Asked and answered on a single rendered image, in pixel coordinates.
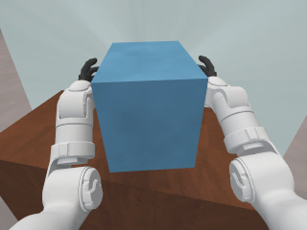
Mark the robot left hand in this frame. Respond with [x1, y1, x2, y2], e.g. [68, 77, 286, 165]
[78, 58, 99, 82]

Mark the left robot upper arm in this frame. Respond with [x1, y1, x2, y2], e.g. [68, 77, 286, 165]
[9, 166, 104, 230]

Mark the right robot upper arm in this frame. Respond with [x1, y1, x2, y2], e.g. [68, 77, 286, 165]
[229, 151, 307, 230]

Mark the pedestal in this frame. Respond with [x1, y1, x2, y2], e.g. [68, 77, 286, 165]
[0, 90, 270, 230]

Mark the robot right hand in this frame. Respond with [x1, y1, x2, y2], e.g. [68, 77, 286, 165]
[198, 56, 217, 78]

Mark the robot left forearm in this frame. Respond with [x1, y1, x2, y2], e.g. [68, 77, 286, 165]
[42, 80, 96, 206]

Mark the carton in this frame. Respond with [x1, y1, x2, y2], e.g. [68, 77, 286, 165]
[90, 40, 209, 173]

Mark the robot right forearm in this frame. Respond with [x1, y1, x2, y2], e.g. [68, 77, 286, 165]
[204, 76, 295, 188]

